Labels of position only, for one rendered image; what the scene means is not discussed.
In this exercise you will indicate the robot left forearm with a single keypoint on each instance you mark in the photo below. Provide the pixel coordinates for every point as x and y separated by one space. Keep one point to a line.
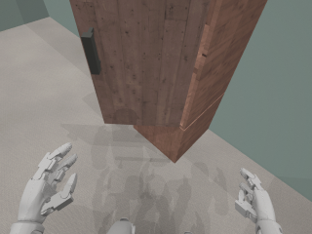
27 227

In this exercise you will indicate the robot right forearm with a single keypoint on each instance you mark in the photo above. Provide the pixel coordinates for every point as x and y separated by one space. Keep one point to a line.
267 226

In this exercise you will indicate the robot right hand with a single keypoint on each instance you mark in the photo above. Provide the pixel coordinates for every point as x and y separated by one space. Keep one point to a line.
258 205

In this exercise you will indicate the robot left hand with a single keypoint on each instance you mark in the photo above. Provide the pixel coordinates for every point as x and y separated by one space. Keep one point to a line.
42 186

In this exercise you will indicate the cupboard door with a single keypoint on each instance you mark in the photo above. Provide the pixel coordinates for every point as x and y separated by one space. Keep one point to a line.
147 51

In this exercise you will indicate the left robot thigh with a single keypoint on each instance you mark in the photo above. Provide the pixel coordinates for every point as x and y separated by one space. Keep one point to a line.
122 227

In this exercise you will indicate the handle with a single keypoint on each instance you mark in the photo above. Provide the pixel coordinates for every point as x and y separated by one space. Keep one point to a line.
91 51

